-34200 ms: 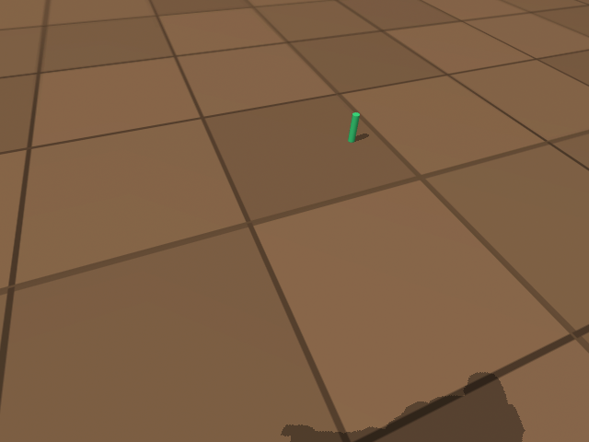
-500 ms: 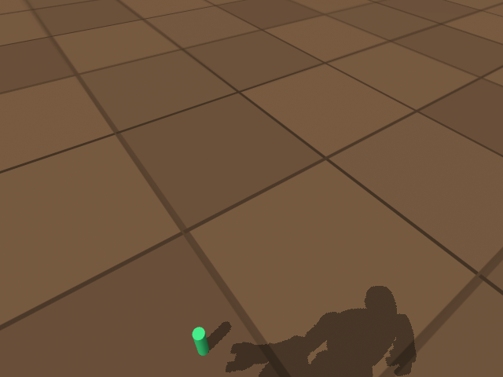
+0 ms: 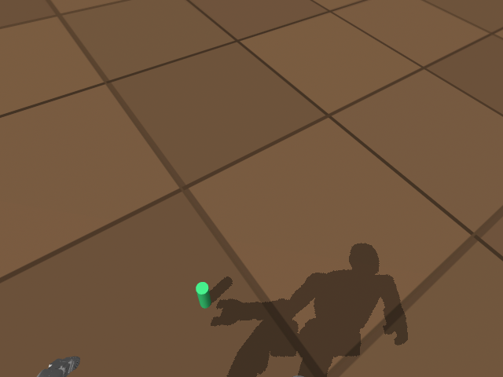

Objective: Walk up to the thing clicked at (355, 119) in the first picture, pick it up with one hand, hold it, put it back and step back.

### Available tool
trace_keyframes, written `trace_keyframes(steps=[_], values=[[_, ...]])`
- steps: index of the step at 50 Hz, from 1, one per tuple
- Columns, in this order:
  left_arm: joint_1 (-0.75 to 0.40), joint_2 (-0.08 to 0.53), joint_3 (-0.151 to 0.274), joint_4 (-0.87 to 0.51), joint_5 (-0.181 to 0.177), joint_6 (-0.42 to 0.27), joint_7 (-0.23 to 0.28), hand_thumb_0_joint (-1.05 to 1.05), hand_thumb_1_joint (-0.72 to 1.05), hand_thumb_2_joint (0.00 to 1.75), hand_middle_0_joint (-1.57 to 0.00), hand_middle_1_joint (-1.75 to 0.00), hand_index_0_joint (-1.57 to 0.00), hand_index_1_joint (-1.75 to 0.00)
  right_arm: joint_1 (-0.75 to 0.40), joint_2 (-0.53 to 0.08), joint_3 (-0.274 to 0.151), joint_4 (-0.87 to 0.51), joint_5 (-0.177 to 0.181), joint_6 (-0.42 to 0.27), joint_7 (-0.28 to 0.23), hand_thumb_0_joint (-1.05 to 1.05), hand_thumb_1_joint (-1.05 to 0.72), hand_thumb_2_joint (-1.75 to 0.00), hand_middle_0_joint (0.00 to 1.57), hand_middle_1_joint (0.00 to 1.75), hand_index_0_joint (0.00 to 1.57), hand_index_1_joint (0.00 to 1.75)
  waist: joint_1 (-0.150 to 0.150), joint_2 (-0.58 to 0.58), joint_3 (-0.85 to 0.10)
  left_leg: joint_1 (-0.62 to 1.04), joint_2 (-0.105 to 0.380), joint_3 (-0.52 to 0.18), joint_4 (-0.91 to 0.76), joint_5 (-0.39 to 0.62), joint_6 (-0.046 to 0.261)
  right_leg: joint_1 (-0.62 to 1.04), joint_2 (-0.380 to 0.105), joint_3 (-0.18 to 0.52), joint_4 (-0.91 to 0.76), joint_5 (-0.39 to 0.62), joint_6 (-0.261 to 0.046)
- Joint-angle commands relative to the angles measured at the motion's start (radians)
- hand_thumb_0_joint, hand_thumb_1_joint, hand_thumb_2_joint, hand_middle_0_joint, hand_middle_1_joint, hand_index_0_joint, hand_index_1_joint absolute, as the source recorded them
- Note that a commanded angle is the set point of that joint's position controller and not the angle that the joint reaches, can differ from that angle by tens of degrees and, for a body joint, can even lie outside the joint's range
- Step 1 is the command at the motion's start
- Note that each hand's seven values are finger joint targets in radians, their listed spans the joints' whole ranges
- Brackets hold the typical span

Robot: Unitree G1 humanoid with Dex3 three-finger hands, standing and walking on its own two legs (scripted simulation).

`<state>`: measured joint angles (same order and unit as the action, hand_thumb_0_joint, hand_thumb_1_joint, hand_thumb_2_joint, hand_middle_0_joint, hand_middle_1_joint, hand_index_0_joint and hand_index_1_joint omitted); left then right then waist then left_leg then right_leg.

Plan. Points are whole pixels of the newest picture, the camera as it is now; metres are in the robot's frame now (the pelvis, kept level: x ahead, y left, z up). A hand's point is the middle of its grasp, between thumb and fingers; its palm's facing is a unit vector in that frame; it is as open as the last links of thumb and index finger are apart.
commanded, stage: step back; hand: left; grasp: from the side
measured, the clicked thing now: (203, 295) +0.44 +0.13 -0.67
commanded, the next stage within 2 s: none
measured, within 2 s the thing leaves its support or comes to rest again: neither
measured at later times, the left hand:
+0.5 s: hand out of the picture +0.02 +0.25 -0.14, palm faces -0.08 -0.92 -0.39, open 7.4 cm
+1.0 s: hand out of the picture -0.10 +0.28 -0.14, palm faces -0.01 -0.94 -0.35, open 7.4 cm
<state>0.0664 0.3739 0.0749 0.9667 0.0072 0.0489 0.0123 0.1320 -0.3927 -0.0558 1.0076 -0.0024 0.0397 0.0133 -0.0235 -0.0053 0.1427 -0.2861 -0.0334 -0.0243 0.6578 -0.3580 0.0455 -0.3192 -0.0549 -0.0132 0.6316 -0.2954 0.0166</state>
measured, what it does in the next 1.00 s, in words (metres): walks backwards: right foot, then left foot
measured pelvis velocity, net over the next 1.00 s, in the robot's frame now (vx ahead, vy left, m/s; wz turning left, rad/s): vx -0.22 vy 0.02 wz -0.04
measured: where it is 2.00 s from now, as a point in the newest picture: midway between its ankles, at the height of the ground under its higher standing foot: outside the picture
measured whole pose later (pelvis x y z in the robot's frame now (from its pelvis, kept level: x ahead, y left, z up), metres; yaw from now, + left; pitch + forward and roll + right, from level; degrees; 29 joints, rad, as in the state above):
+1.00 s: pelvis -0.22 +0.02 +0.01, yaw -2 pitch -1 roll -2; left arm 0.16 0.39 0.10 0.81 0.01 0.07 0.01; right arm 0.16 -0.34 -0.04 0.86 -0.03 0.02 -0.01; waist 0.00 -0.04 0.16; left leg -0.30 0.02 -0.05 0.55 -0.22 0.01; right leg -0.43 0.12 0.17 1.19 -0.49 0.00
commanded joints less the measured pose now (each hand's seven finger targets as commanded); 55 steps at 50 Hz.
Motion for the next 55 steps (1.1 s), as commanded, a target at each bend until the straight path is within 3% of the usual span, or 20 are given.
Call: trace_keyframes(steps=[1, 4, 6, 8, 13, 17, 19, 21, 22, 23, 28, 31, 35, 38, 40, 41, 42, 45, 52, 55], values=[[0.003, 0.147, 0.028, -0.12, -0.003, -0.003, 0.027, 0.0, 0.9, 0.9, -0.2, -0.3, -0.2, -0.3, 0.07, -0.278, -0.066, -0.081, -0.022, -0.034, -0.025, 0.0, -0.9, -0.9, 0.2, 0.3, 0.2, 0.3, 0.0, 0.131, -0.18, 0.2, 0.336, -0.376, -0.234, 0.923, 0.147, -0.147, 0.15, 0.153, 0.398, -0.349, -0.054], [0.018, 0.163, 0.028, -0.11, -0.008, 0.003, 0.033, 0.0, 0.9, 0.9, -0.2, -0.3, -0.2, -0.3, -0.026, -0.25, -0.065, -0.126, -0.029, -0.03, -0.041, 0.0, -0.9, -0.9, 0.2, 0.3, 0.2, 0.3, 0.018, 0.159, -0.181, 0.153, 0.282, -0.283, -0.244, 0.79, 0.098, -0.152, 0.15, 0.235, 0.508, -0.27, -0.058], [0.085, 0.173, 0.03, -0.103, -0.012, 0.005, 0.031, 0.0, 0.9, 0.9, -0.2, -0.3, -0.2, -0.3, -0.064, -0.208, -0.058, -0.156, -0.032, -0.031, -0.048, 0.0, -0.9, -0.9, 0.2, 0.3, 0.2, 0.3, 0.057, 0.147, -0.188, 0.202, 0.237, -0.198, -0.213, 0.726, 0.114, -0.17, 0.146, 0.214, 0.534, -0.185, -0.047], [0.088, 0.182, 0.037, -0.113, 0.0, -0.001, 0.03, 0.0, 0.9, 0.9, -0.2, -0.3, -0.2, -0.3, -0.023, -0.191, -0.058, -0.168, -0.026, -0.032, -0.05, 0.0, -0.9, -0.9, 0.2, 0.3, 0.2, 0.3, 0.032, 0.124, -0.207, 0.249, 0.244, -0.194, -0.188, 0.727, 0.145, -0.173, 0.147, 0.188, 0.529, -0.184, -0.021], [0.038, 0.175, 0.042, -0.163, 0.006, -0.018, 0.022, 0.0, 0.9, 0.9, -0.2, -0.3, -0.2, -0.3, 0.061, -0.206, -0.069, -0.182, -0.021, -0.028, -0.05, 0.0, -0.9, -0.9, 0.2, 0.3, 0.2, 0.3, -0.033, 0.122, -0.178, 0.291, 0.265, -0.214, -0.174, 0.68, 0.189, -0.155, 0.115, 0.141, 0.299, -0.203, 0.005], [0.113, 0.169, 0.049, -0.144, 0.012, -0.028, 0.015, 0.0, 0.9, 0.9, -0.2, -0.3, -0.2, -0.3, 0.006, -0.218, -0.068, -0.216, -0.017, -0.021, -0.042, 0.0, -0.9, -0.9, 0.2, 0.3, 0.2, 0.3, -0.006, 0.139, -0.222, 0.222, 0.271, -0.218, -0.15, 0.532, 0.177, -0.021, 0.076, 0.071, 0.071, -0.151, -0.016], [0.175, 0.155, 0.05, -0.121, 0.019, -0.037, 0.012, 0.0, 0.9, 0.9, -0.2, -0.3, -0.2, -0.3, -0.026, -0.222, -0.067, -0.224, -0.009, -0.015, -0.038, 0.0, -0.9, -0.9, 0.2, 0.3, 0.2, 0.3, 0.034, 0.116, -0.243, 0.153, 0.234, -0.172, -0.083, 0.466, 0.13, 0.113, 0.075, 0.043, -0.162, 0.043, -0.043], [0.187, 0.225, 0.068, -0.129, 0.037, -0.051, 0.014, 0.0, 0.9, 0.9, -0.2, -0.3, -0.2, -0.3, -0.035, -0.178, -0.05, -0.231, 0.011, -0.013, -0.033, 0.0, -0.9, -0.9, 0.2, 0.3, 0.2, 0.3, 0.033, -0.044, -0.251, -0.06, 0.129, -0.115, 0.026, 0.25, 0.038, 0.245, -0.061, 0.258, -0.204, 0.267, -0.112], [0.132, 0.276, 0.081, -0.153, 0.029, -0.049, 0.01, 0.0, 0.9, 0.9, -0.2, -0.3, -0.2, -0.3, -0.031, -0.141, -0.036, -0.235, 0.011, -0.01, -0.032, 0.0, -0.9, -0.9, 0.2, 0.3, 0.2, 0.3, 0.029, -0.218, -0.177, -0.22, -0.038, -0.029, 0.174, -0.083, -0.027, 0.231, -0.208, 0.45, -0.28, 0.284, -0.21], [0.074, 0.347, 0.089, -0.193, 0.035, -0.048, 0.011, 0.0, 0.9, 0.9, -0.2, -0.3, -0.2, -0.3, -0.048, -0.167, -0.051, -0.229, 0.001, 0.001, -0.044, 0.0, -0.9, -0.9, 0.2, 0.3, 0.2, 0.3, 0.068, -0.285, -0.122, -0.151, -0.079, -0.078, 0.437, -0.285, -0.049, 0.007, -0.369, 0.602, -0.316, 0.343, -0.366], [-0.004, 0.2, 0.069, -0.239, 0.025, -0.046, 0.019, 0.0, 0.9, 0.9, -0.2, -0.3, -0.2, -0.3, 0.06, -0.17, -0.039, -0.177, 0.012, -0.01, -0.043, 0.0, -0.9, -0.9, 0.2, 0.3, 0.2, 0.3, 0.004, -0.1, -0.131, -0.188, -0.117, -0.141, 0.552, -0.129, -0.058, 0.108, -0.141, 0.236, -0.209, 0.511, -0.223], [0.083, 0.186, 0.06, -0.246, 0.032, -0.04, 0.022, 0.0, 0.9, 0.9, -0.2, -0.3, -0.2, -0.3, 0.039, -0.162, -0.025, -0.203, 0.012, -0.019, -0.047, 0.0, -0.9, -0.9, 0.2, 0.3, 0.2, 0.3, 0.061, -0.1, -0.171, -0.21, -0.073, -0.093, 0.349, -0.146, -0.07, 0.268, -0.135, 0.218, -0.156, 0.544, -0.223], [0.095, 0.215, 0.062, -0.255, 0.025, -0.022, 0.022, 0.0, 0.9, 0.9, -0.2, -0.3, -0.2, -0.3, 0.079, -0.149, -0.031, -0.207, -0.004, -0.031, -0.047, 0.0, -0.9, -0.9, 0.2, 0.3, 0.2, 0.3, 0.057, -0.214, -0.235, -0.12, 0.013, -0.033, -0.018, -0.104, -0.054, 0.352, -0.162, 0.224, -0.068, 0.584, -0.211], [0.063, 0.21, 0.05, -0.274, 0.007, -0.001, 0.01, 0.0, 0.9, 0.9, -0.2, -0.3, -0.2, -0.3, 0.134, -0.17, -0.053, -0.18, -0.025, -0.041, -0.043, 0.0, -0.9, -0.9, 0.2, 0.3, 0.2, 0.3, 0.018, -0.133, -0.226, 0.099, 0.026, -0.035, -0.255, 0.249, -0.024, 0.143, -0.089, 0.18, 0.021, 0.367, -0.125], [0.054, 0.161, 0.045, -0.287, 0.0, 0.0, 0.01, 0.0, 0.9, 0.9, -0.2, -0.3, -0.2, -0.3, 0.073, -0.323, -0.084, -0.207, -0.042, -0.04, -0.035, 0.0, -0.9, -0.9, 0.2, 0.3, 0.2, 0.3, 0.018, 0.21, -0.177, 0.132, 0.349, -0.451, -0.329, 0.389, 0.136, -0.148, 0.15, 0.075, 0.236, -0.197, -0.046], [0.003, 0.199, 0.065, -0.284, 0.009, -0.001, 0.023, 0.0, 0.9, 0.9, -0.2, -0.3, -0.2, -0.3, 0.051, -0.37, -0.09, -0.221, -0.04, -0.04, -0.031, 0.0, -0.9, -0.9, 0.2, 0.3, 0.2, 0.3, -0.037, 0.256, -0.144, -0.057, 0.448, -0.556, -0.365, 0.41, 0.265, -0.075, 0.155, 0.173, 0.458, -0.38, -0.029], [0.005, 0.215, 0.068, -0.271, 0.012, -0.001, 0.022, 0.0, 0.9, 0.9, -0.2, -0.3, -0.2, -0.3, 0.02, -0.335, -0.086, -0.219, -0.041, -0.047, -0.037, 0.0, -0.9, -0.9, 0.2, 0.3, 0.2, 0.3, -0.015, 0.206, -0.11, -0.077, 0.443, -0.535, -0.358, 0.377, 0.276, -0.086, 0.127, 0.214, 0.565, -0.334, -0.034], [0.125, 0.187, 0.066, -0.224, -0.004, 0.001, 0.009, 0.0, 0.9, 0.9, -0.2, -0.3, -0.2, -0.3, -0.063, -0.23, -0.054, -0.242, -0.037, -0.049, -0.044, 0.0, -0.9, -0.9, 0.2, 0.3, 0.2, 0.3, 0.064, 0.141, -0.119, 0.033, 0.273, -0.231, -0.269, 0.518, 0.166, -0.167, 0.173, 0.221, 0.655, -0.208, -0.042], [0.125, 0.167, 0.057, -0.239, 0.012, -0.018, 0.005, 0.0, 0.9, 0.9, -0.2, -0.3, -0.2, -0.3, 0.061, -0.224, -0.066, -0.247, -0.022, -0.041, -0.049, 0.0, -0.9, -0.9, 0.2, 0.3, 0.2, 0.3, -0.012, 0.17, -0.209, 0.302, 0.283, -0.203, -0.161, 0.597, 0.218, -0.165, 0.11, 0.142, 0.306, -0.236, 0.025], [0.176, 0.162, 0.057, -0.203, 0.01, -0.025, 0.002, 0.0, 0.9, 0.9, -0.2, -0.3, -0.2, -0.3, 0.019, -0.243, -0.068, -0.263, -0.028, -0.024, -0.043, 0.0, -0.9, -0.9, 0.2, 0.3, 0.2, 0.3, -0.001, 0.229, -0.228, 0.21, 0.257, -0.185, -0.136, 0.525, 0.175, -0.012, 0.077, 0.062, 0.031, -0.169, 0.007]])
